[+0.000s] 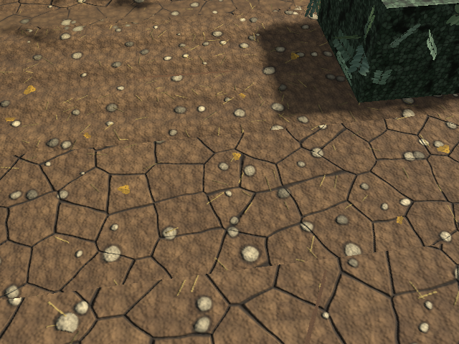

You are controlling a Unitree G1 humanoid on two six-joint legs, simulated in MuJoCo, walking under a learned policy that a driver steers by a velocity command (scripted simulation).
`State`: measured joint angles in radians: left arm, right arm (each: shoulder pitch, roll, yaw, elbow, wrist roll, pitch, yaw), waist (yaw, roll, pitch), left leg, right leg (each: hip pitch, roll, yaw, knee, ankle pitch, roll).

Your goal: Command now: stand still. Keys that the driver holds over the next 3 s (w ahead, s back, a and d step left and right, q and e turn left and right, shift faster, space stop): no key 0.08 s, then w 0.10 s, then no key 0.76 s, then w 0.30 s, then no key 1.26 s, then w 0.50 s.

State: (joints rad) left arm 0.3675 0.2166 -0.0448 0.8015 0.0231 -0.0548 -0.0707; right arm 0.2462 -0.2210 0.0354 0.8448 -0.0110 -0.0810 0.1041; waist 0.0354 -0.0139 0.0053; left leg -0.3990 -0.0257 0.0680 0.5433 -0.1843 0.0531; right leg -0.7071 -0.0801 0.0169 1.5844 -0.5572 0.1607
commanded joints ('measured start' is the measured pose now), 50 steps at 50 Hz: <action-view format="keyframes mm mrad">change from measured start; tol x32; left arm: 1 79 15 -23 -69 -29 -26 -30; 50 -154 149 169 173 5 -21 12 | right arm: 1 -80 -71 -1 -87 41 -25 -15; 10 367 -108 -62 78 -55 2 -73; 50 38 -93 -147 201 -26 11 -72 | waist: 1 19 -73 -36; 50 -38 8 48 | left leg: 1 23 130 -117 -122 -71 -4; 5 467 173 -203 -74 436 39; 10 434 354 -613 -291 -349 288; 17 -237 145 -188 -342 -202 141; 47 80 70 -14 -57 -26 -72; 50 21 69 -29 -82 -409 -12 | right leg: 1 78 -60 82 -501 39 -32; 12 -531 -76 109 -30 288 -116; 16 204 -47 -94 -616 434 -57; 24 649 -136 53 -1114 839 -299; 28 378 -51 56 -1211 160 -200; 47 535 16 -53 -1085 555 -215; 50 490 -5 -3 -1171 -35 -287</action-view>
